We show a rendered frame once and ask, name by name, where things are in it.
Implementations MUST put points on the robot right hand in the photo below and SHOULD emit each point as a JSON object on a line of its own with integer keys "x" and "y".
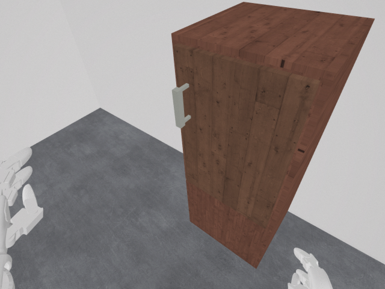
{"x": 316, "y": 277}

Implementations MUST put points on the handle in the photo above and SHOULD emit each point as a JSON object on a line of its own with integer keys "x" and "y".
{"x": 178, "y": 106}

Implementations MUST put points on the cupboard door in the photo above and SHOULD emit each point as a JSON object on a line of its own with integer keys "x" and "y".
{"x": 246, "y": 121}

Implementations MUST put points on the robot left hand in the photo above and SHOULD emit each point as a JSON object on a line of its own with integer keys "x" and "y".
{"x": 10, "y": 182}

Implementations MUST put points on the robot left forearm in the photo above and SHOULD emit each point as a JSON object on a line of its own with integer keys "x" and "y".
{"x": 6, "y": 279}

